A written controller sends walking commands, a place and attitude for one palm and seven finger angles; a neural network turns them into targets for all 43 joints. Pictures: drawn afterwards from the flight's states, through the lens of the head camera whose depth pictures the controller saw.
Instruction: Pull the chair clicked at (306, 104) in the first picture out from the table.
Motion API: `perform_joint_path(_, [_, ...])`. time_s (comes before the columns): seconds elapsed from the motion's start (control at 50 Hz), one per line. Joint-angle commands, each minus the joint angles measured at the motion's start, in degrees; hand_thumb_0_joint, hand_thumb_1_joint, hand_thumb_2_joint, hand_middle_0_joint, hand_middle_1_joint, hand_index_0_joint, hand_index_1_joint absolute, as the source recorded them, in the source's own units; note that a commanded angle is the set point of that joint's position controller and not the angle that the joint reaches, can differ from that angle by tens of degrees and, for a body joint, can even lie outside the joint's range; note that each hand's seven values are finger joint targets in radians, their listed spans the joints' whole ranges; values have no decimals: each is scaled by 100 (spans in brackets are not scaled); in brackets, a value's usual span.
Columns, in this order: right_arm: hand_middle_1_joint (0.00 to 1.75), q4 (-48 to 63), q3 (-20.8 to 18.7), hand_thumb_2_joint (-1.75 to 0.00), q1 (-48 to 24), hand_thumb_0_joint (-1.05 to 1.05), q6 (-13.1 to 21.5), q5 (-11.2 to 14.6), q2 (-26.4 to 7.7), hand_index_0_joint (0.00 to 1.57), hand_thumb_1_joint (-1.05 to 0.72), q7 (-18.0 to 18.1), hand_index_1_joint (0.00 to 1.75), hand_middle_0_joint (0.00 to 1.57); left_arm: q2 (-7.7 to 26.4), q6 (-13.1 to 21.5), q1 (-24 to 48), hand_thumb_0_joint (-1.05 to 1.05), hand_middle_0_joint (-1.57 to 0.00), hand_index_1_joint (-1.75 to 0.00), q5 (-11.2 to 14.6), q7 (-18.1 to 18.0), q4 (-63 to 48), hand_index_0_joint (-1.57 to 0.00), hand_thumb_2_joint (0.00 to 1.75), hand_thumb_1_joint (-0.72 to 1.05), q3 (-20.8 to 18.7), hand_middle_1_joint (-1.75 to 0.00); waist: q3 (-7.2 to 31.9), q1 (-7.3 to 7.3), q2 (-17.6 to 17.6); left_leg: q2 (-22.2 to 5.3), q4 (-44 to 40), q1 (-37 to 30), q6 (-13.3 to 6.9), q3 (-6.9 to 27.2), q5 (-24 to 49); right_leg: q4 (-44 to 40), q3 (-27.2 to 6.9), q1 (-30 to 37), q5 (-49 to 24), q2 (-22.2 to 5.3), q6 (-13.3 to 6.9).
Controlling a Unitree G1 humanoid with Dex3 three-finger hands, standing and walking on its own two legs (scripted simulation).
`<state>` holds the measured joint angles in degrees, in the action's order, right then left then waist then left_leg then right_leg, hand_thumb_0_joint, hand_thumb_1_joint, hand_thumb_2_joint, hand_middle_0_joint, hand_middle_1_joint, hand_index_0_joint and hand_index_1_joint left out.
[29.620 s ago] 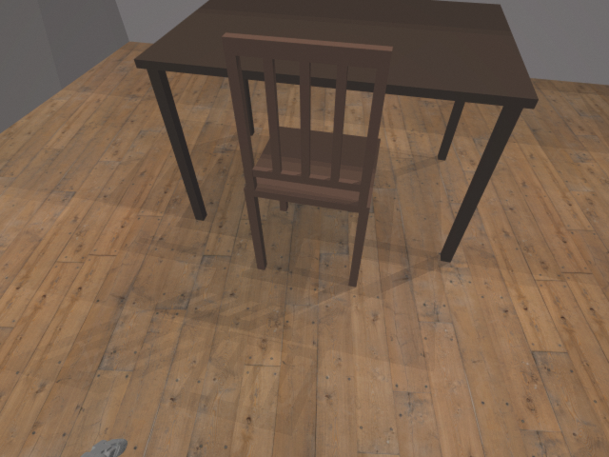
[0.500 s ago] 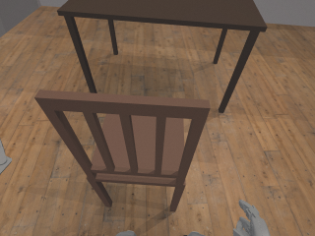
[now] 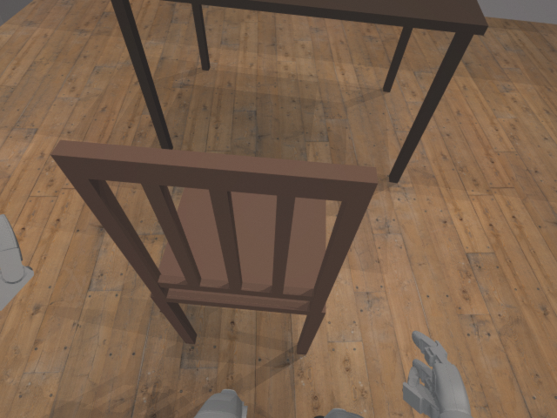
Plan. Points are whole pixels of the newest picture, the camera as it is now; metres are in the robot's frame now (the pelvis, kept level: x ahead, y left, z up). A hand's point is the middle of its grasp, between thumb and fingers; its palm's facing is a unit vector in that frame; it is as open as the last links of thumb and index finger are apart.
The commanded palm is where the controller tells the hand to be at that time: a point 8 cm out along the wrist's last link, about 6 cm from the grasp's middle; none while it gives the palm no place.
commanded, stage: step back with the hand held close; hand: left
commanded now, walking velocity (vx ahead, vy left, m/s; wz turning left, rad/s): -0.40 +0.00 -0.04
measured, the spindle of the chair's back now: (229, 246) +0.38 +0.12 -0.05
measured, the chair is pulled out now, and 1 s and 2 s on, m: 0.64 0.64 0.64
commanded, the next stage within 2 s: stop stepping back and stand still in 0.52 s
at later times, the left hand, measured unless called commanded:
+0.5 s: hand out of the picture +0.11 +0.23 +0.20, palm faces +0.32 -0.77 -0.56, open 7.5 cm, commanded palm +0.04 +0.28 +0.19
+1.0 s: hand out of the picture -0.02 +0.25 +0.20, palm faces +0.46 -0.78 -0.42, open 7.5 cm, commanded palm -0.07 +0.29 +0.19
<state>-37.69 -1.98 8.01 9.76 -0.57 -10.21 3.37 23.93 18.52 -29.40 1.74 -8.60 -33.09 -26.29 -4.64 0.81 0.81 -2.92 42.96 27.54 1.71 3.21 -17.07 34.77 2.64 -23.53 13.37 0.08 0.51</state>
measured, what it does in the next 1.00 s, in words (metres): walks backwards: left foot, then right foot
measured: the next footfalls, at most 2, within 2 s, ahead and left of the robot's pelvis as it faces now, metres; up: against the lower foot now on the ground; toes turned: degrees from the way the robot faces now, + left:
left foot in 0.14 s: +0.02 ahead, +0.14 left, +0.00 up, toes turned +0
right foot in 0.46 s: -0.09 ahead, -0.16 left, +0.00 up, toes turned -6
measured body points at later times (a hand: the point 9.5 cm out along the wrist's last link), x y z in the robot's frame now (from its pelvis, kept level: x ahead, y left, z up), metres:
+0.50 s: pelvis -0.12 -0.01 +0.01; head -0.06 +0.00 +0.45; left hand +0.09 +0.27 +0.23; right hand +0.06 -0.23 -0.08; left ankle -0.02 +0.14 -0.72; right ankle -0.14 -0.16 -0.72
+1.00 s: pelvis -0.22 -0.01 +0.01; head -0.25 +0.00 +0.45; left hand -0.05 +0.29 +0.22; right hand -0.08 -0.26 -0.07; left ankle -0.17 +0.11 -0.72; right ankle -0.18 -0.15 -0.72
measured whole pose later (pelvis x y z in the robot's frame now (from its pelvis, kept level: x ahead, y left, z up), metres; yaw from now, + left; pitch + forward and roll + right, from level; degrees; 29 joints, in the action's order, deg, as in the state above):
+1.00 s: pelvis -0.22 -0.01 +0.01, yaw -1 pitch -3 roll -2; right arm -37.5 -1.1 15.5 7.7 1.2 -11.8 2.9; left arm 23.5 14.9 -29.3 0.6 -9.4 -25.2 -23.7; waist 2.6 -0.7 1.8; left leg -2.1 39.7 19.0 -0.7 1.8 -22.3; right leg 32.0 2.1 -15.7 14.6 -0.3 1.1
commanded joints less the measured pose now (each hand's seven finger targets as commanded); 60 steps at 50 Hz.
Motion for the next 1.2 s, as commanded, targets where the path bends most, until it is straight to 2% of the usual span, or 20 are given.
perform_joint_path(0.0, [30, 834, -403, -90, -198, 0, 83, 25, -635, 20, -90, 67, 30, 20, 1249, 169, -316, 0, -20, -30, 65, -191, -891, -20, 90, 90, -981, -30, 1575, -23, -969, 234, 1499, -227, -94, 180, -1420, -1478, -1818, 934, -2636, -2281, -1275])
perform_joint_path(0.08, [30, 859, -167, -90, -306, 0, -138, 73, -523, 20, -90, 189, 30, 20, 1257, 194, -759, 0, -20, -30, 49, -208, -822, -20, 90, 90, -1251, -30, 1499, -128, -761, 87, -1893, -781, -153, -86, 129, -303, -620, 1390, -3023, -1191, -522])
perform_joint_path(0.1, [30, 900, -235, -90, -315, 0, -134, 95, -629, 20, -90, 231, 30, 20, 1240, 274, -786, 0, -20, -30, 83, -193, -947, -20, 90, 90, -1221, -30, 1438, -126, -186, -350, -2568, -1138, -304, 137, 1757, 305, -370, 1285, -2564, -736, -200])
perform_joint_path(0.14, [30, 806, -421, -90, -191, 0, 65, -12, -656, 20, -90, 186, 30, 20, 1300, 406, -533, 0, -20, -30, 109, -145, -1250, -20, 90, 90, -1211, -30, 1541, -185, 1182, -1934, -2025, -1945, -1040, 1112, 5228, 2096, -424, -275, 1424, -152, 21])
perform_joint_path(0.22, [30, 602, -420, -90, -89, 0, 315, -90, -805, 20, -90, 56, 30, 20, 925, 364, -50, 0, -20, -30, 189, -99, -1636, -20, 90, 90, -726, -30, 1129, -206, 1387, -1737, -1646, -1813, -1067, 478, 5416, 2451, -675, -507, 1590, -99, 33])
perform_joint_path(0.42, [30, 603, -265, -90, -197, 0, 457, -81, -800, 20, -90, -35, 30, 20, 1278, 308, -476, 0, -20, -30, 211, 6, -834, -20, 90, 90, -1162, -30, 1010, -8, 1207, -1212, -1634, -814, -616, 641, 1238, -1138, 44, 1275, -161, -147, -9])
perform_joint_path(0.48, [30, 650, -231, -90, -73, 0, 444, 12, -713, 20, -90, -80, 30, 20, 1329, 400, -505, 0, -20, -30, 207, 41, -769, -20, 90, 90, -1093, -30, 1192, -96, -2, -350, -570, -661, -232, -120, -17, -1513, -370, 1162, -1364, -788, -341])
perform_joint_path(0.5, [30, 742, -409, -90, 47, 0, 407, 73, -765, 20, -90, -82, 30, 20, 1373, 352, -547, 0, -20, -30, 279, 53, -825, -20, 90, 90, -978, -30, 1487, -112, -1641, 409, 494, -549, 58, -419, -809, -1794, -1620, 780, -1194, -1594, -846])
perform_joint_path(0.52, [30, 805, -487, -90, -203, 0, 360, 142, -782, 20, -90, -63, 30, 20, 1358, 271, -546, 0, -20, -30, 274, -2, -769, -20, 90, 90, -975, -30, 1385, 36, -1805, 465, 1733, -305, -22, -71, -1268, -2038, -2073, 595, -1306, -2298, -1268])
perform_joint_path(0.56, [30, 819, -323, -90, -390, 0, 265, 90, -564, 20, -90, -27, 30, 20, 1301, 117, -660, 0, -20, -30, 142, -81, -559, -20, 90, 90, -1123, -30, 1468, -73, -1200, 272, 1956, 89, -29, 197, -1331, -1525, -1584, 919, -2002, -2178, -1347])
perform_joint_path(0.6, [30, 867, -128, -90, -480, 0, 107, 119, -412, 20, -90, 67, 30, 20, 1211, 63, -740, 0, -20, -30, 112, -178, -489, -20, 90, 90, -1029, -30, 1364, -145, -1072, 112, 750, -230, 2, 50, -1072, -1021, -796, 1073, -2549, -1578, -869])
perform_joint_path(0.68, [30, 986, -172, -90, -24, 0, 20, 213, -722, 20, -90, 188, 30, 20, 1126, -26, -697, 0, -20, -30, 179, -300, -574, -20, 90, 90, -720, -30, 1327, -229, -611, 92, -1965, -1434, -227, -429, -117, -798, -572, 874, 135, -1004, -289])
perform_joint_path(0.74, [30, 1065, -297, -90, 81, 0, 254, 203, -941, 20, -90, 226, 30, 20, 1216, -6, -362, 0, -20, -30, 123, -293, -1302, -20, 90, 90, -675, -30, 938, -120, 807, -936, -2583, -1594, -629, 607, 1074, 106, -279, 594, 649, -259, 39])
perform_joint_path(0.78, [30, 967, -138, -90, -64, 0, 310, 38, -723, 20, -90, 225, 30, 20, 1398, -32, 25, 0, -20, -30, 51, -285, -1352, -20, 90, 90, -772, -30, 687, -213, 2098, -1203, -2958, -592, -912, 1215, 108, 1068, -314, 689, 1577, -259, 69])
perform_joint_path(0.88, [30, 781, -221, -90, 184, 0, 240, 185, -946, 20, -90, -21, 30, 20, 899, -122, 57, 0, -20, -30, -84, -207, -261, -20, 90, 90, -368, -30, 327, -173, 611, -301, -1815, 175, -534, 59, -1403, -992, -171, 1755, 428, -143, 78])
perform_joint_path(0.96, [30, 909, -274, -90, 193, 0, -55, 211, -947, 20, -90, 14, 30, 20, 992, -262, 559, 0, -20, -30, -124, -135, 222, -20, 90, 90, -357, -30, -135, -220, -584, 306, -336, -162, -361, -352, -1961, -2036, -1436, -261, 3351, -731, -447])
perform_joint_path(1.02, [30, 819, -169, -90, 227, 0, -161, 156, -869, 20, -90, 6, 30, 20, 960, -345, 797, 0, -20, -30, -32, -65, 268, -20, 90, 90, -219, -30, 193, -323, -1540, 339, 936, -1280, -398, -450, -679, -2249, -1643, -1185, 2960, -1367, -740])
perform_joint_path(1.08, [30, 963, -56, -90, 150, 0, -138, 119, -814, 20, -90, 109, 30, 20, 1059, -302, 829, 0, -20, -30, -30, -127, -180, -20, 90, 90, -321, -30, 472, -330, -314, 195, -1164, -1614, -513, -197, -1216, -1101, -784, -849, 3019, -767, -443])
perform_joint_path(1.12, [30, 1080, -104, -90, 140, 0, -25, 97, -1021, 20, -90, 144, 30, 20, 1017, -231, 726, 0, -20, -30, -66, -186, -805, -20, 90, 90, -388, -30, 272, -320, 1744, -1209, -3315, -875, -1153, 2190, -3035, 1885, 16, -648, 1932, 319, -51])
perform_joint_path(1.18, [30, 1024, -159, -90, 0, 0, 149, 62, -739, 20, -90, -27, 30, 20, 1342, -129, 647, 0, -20, -30, -143, -158, -1160, -20, 90, 90, -692, -30, 284, -181, 1202, -1379, -3212, 7, -1485, 2271, -2159, 3786, -657, -483, 997, -30, -8])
